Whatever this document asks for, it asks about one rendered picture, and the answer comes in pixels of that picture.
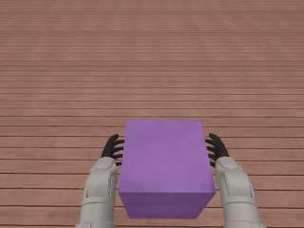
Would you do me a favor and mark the right robot forearm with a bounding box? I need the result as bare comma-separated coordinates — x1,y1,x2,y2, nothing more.
215,157,267,228

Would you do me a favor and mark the left robot forearm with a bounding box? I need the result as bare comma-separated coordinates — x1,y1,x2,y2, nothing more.
75,157,118,228

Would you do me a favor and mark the robot left hand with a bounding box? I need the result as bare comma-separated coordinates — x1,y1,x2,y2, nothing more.
101,134,124,166

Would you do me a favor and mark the carton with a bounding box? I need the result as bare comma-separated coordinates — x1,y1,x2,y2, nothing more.
118,120,217,219

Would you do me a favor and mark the robot right hand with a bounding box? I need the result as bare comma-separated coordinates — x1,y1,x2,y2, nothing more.
205,133,229,168

